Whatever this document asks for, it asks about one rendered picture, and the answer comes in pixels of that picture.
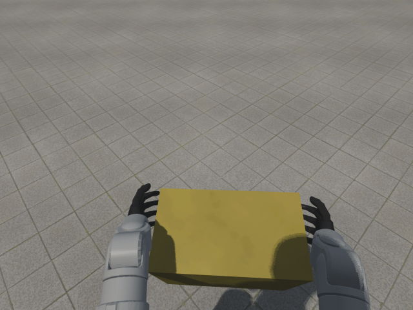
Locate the left robot forearm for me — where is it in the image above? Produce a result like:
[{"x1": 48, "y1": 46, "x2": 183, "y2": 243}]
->
[{"x1": 94, "y1": 214, "x2": 152, "y2": 310}]

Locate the right robot forearm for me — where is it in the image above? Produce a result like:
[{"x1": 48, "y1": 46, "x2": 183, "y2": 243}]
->
[{"x1": 310, "y1": 229, "x2": 370, "y2": 310}]

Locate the carton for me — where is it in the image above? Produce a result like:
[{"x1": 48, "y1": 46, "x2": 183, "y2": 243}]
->
[{"x1": 148, "y1": 188, "x2": 314, "y2": 291}]

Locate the robot left hand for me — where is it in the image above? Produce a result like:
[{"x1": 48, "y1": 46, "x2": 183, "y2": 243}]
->
[{"x1": 128, "y1": 183, "x2": 160, "y2": 227}]

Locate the robot right hand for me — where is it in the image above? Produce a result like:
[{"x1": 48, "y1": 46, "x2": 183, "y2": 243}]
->
[{"x1": 301, "y1": 196, "x2": 335, "y2": 245}]

